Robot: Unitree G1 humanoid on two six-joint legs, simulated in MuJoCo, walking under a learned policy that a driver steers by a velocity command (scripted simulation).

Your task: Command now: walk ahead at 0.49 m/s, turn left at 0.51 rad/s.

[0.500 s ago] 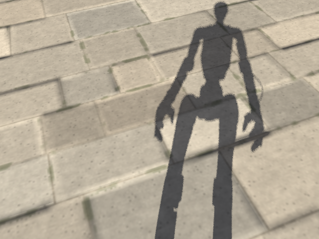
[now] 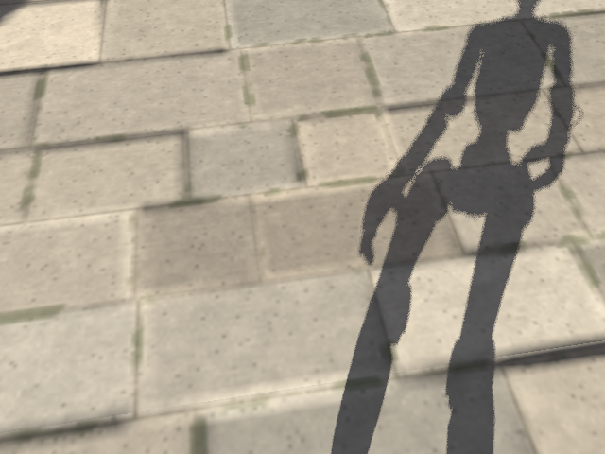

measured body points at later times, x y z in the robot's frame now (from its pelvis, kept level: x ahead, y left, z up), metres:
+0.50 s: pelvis +0.21 -0.04 +0.01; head +0.25 -0.03 +0.46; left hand +0.31 +0.26 -0.08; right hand +0.39 -0.29 -0.11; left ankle +0.11 +0.07 -0.63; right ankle +0.33 -0.11 -0.72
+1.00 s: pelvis +0.23 +0.00 +0.02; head +0.23 +0.02 +0.47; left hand +0.22 +0.30 -0.11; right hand +0.45 -0.17 -0.09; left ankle +0.18 +0.10 -0.72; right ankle +0.28 -0.13 -0.71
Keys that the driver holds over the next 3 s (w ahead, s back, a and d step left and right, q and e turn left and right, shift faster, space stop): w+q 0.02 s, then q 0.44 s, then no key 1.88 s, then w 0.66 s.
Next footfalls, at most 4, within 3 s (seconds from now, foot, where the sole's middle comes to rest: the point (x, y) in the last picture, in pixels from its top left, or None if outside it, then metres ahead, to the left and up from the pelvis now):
0.36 right None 0.37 -0.10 -0.75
0.76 left None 0.22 0.11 -0.75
1.02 right None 0.31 -0.12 -0.75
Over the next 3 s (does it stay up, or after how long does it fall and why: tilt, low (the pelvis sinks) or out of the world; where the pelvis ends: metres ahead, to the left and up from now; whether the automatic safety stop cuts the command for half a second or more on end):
stays up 0.43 0.06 0.01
